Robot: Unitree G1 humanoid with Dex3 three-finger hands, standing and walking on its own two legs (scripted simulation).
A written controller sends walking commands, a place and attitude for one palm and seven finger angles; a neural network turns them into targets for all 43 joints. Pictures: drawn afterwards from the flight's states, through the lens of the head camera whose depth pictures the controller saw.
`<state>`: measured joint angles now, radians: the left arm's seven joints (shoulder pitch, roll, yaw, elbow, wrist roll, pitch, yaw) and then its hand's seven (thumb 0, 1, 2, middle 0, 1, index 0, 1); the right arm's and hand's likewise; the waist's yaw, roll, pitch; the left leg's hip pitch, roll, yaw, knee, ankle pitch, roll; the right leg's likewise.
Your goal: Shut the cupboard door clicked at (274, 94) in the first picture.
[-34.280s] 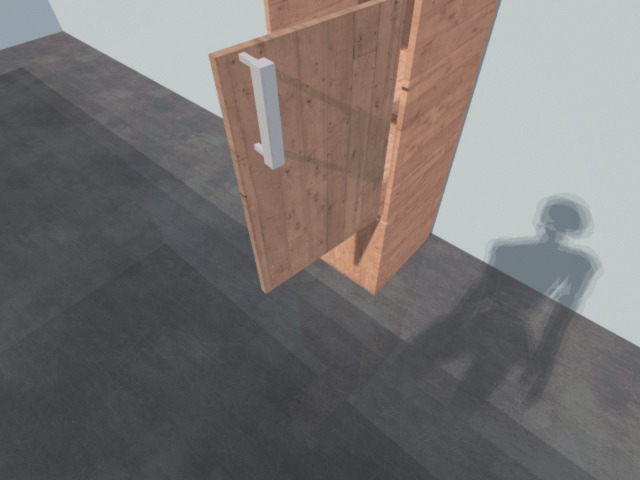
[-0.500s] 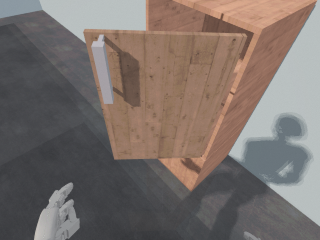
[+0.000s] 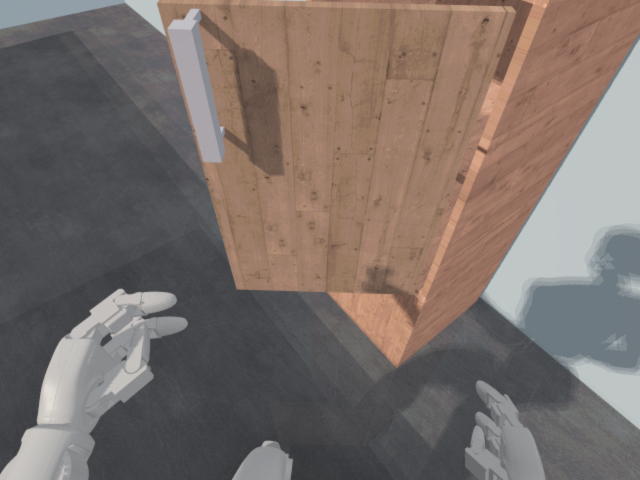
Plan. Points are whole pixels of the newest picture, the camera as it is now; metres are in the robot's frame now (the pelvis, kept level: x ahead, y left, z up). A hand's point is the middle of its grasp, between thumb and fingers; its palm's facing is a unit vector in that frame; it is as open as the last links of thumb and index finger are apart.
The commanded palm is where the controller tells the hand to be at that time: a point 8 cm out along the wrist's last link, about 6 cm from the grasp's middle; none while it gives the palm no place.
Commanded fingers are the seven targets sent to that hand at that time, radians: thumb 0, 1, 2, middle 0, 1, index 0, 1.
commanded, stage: raise the hand and make a fist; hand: left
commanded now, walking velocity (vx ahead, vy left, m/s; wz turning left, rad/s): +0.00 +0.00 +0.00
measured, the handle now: (204, 90) +0.51 +0.21 +0.22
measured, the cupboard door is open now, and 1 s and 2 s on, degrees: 51 51 51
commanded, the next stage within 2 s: bring the fist close to the handle in 1.28 s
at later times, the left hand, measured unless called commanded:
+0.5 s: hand (118, 305) +0.24 +0.22 +0.16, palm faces +0.08 -1.00 -0.05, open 3.2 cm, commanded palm +0.21 +0.27 +0.17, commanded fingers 0.00 0.90 0.90 -1.25 -1.44 -1.25 -1.44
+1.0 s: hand (101, 242) +0.25 +0.22 +0.23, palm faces +0.09 -0.99 -0.05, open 3.1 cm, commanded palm +0.22 +0.26 +0.23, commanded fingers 0.00 0.90 0.90 -1.30 -1.50 -1.30 -1.50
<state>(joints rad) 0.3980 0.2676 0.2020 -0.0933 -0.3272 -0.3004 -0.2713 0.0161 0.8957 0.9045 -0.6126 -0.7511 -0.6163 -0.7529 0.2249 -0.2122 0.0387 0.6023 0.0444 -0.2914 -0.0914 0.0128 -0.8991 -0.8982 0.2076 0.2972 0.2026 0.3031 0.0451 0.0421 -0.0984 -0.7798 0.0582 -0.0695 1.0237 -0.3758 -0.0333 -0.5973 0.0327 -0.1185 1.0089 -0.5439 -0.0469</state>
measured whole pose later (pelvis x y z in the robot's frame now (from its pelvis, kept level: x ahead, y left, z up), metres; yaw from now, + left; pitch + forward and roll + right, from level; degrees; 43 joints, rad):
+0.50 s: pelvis +0.02 +0.03 +0.04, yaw -1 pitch +2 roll -1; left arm 0.39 0.26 0.19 -0.28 -0.30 -0.12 -0.16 0.02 0.90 0.90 -1.07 -1.25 -1.08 -1.25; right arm 0.23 -0.23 0.05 0.58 0.05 -0.28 -0.07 0.01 -0.90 -0.90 0.21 0.30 0.20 0.30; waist 0.05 0.04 -0.06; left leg -0.51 0.03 -0.01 0.78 -0.31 0.00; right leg -0.34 0.00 -0.06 0.75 -0.45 -0.01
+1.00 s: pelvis +0.01 +0.02 +0.06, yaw -1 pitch -4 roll -1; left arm 0.16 0.28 0.23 -0.32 -0.30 0.23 -0.14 0.02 0.89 0.90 -1.30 -1.50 -1.30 -1.50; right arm 0.21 -0.24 0.09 0.63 0.07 -0.24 -0.08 0.01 -0.90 -0.90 0.21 0.30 0.20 0.30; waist 0.07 0.06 -0.04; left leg -0.28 0.02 0.00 0.55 -0.20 0.00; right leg -0.13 0.00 -0.06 0.54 -0.34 -0.01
